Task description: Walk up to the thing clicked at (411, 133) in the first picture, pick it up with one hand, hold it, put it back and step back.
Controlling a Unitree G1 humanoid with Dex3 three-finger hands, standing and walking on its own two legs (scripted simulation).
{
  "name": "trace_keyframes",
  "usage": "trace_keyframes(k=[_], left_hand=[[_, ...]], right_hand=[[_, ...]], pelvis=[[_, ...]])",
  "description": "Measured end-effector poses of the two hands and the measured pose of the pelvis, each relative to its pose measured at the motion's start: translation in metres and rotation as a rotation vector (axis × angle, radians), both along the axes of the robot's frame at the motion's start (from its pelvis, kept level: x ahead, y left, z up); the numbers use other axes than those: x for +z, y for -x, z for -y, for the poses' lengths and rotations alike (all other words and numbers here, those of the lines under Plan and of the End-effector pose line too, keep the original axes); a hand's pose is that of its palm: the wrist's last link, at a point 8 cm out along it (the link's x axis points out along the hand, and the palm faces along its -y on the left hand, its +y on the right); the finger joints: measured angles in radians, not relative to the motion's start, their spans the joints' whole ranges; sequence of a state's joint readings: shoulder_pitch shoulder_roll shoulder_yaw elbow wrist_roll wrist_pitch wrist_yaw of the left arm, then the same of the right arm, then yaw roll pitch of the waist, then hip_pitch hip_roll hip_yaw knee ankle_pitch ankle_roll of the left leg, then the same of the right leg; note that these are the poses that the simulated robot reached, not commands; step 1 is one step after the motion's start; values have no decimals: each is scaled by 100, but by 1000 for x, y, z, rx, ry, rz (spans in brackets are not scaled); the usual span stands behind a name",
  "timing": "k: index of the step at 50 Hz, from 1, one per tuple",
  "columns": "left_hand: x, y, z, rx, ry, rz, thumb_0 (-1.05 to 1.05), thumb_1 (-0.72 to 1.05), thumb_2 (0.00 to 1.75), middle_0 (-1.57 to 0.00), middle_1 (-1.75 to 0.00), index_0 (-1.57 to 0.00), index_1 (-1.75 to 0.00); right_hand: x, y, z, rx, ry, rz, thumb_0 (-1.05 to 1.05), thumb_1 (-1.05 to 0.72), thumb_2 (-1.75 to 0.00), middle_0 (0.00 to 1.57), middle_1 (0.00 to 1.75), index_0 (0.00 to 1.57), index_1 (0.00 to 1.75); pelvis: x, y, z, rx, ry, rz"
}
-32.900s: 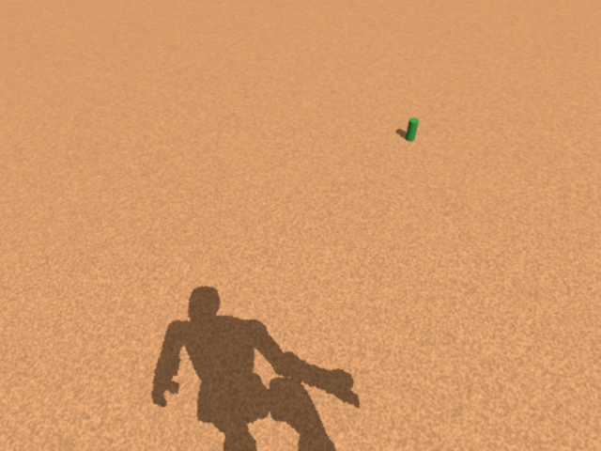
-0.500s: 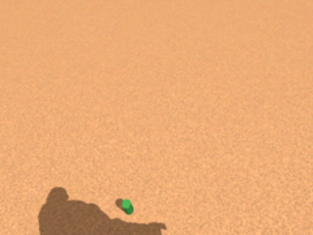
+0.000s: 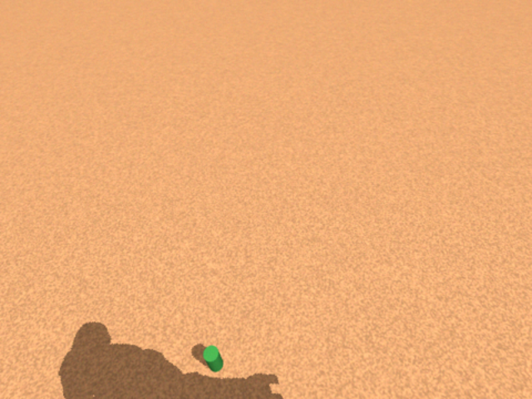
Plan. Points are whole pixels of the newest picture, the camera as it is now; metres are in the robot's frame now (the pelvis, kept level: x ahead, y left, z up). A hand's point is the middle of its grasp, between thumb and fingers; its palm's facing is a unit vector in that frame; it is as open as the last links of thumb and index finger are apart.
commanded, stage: stand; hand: left
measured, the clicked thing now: (213, 359) +0.40 +0.24 -0.72
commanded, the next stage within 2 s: step back in 0.50 s
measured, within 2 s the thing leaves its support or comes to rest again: neither
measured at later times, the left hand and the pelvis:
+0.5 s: hand out of the picture +0.07 +0.25 -0.16, palm faces -0.02 -0.94 -0.34, open 7.4 cm; pelvis +0.00 +0.00 +0.00, yaw +0 degrees
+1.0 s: hand out of the picture +0.08 +0.30 -0.19, palm faces -0.02 -0.93 -0.37, open 7.4 cm; pelvis -0.06 +0.04 -0.03, yaw +0 degrees
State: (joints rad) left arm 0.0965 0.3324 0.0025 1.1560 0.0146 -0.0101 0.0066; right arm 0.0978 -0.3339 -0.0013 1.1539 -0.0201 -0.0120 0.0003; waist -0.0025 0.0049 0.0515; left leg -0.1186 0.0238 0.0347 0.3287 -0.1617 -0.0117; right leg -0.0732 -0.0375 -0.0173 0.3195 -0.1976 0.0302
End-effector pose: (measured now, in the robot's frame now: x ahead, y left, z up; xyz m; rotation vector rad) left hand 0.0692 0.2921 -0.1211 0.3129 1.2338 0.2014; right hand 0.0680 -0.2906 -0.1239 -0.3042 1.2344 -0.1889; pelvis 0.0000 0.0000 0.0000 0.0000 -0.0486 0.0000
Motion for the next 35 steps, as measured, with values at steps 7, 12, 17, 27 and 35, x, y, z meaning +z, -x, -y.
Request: trace_keyframes(k=[7,12,17,27,35], left_hand=[[1,-1,-2,1,-2,-2,0,90,90,-20,-30,-20,-30],[1,3,-2,1,-2,-14,0,90,90,-20,-30,-20,-30],[0,5,-1,3,-3,-21,0,90,90,-20,-30,-20,-30],[-1,5,-2,15,0,-22,0,90,90,-20,-30,-20,-30],[-6,7,-15,3,-47,-8,0,90,90,-20,-30,-20,-30]], right_hand=[[0,1,1,-1,2,-5,0,-90,-90,21,30,21,30],[0,3,2,-5,1,-15,0,-90,-90,21,30,21,30],[-1,4,2,-8,-1,-22,0,-90,-90,21,30,21,30],[-2,3,5,-10,-3,-30,0,-90,-90,21,30,21,30],[-7,2,17,-7,20,-16,0,-90,-90,21,30,21,30]], pelvis=[[0,-1,0,1,-2,-3],[0,-1,0,0,-2,-6],[0,-2,0,1,-1,-8],[-1,-2,2,-1,-2,-19],[-12,22,5,-5,0,-28]])
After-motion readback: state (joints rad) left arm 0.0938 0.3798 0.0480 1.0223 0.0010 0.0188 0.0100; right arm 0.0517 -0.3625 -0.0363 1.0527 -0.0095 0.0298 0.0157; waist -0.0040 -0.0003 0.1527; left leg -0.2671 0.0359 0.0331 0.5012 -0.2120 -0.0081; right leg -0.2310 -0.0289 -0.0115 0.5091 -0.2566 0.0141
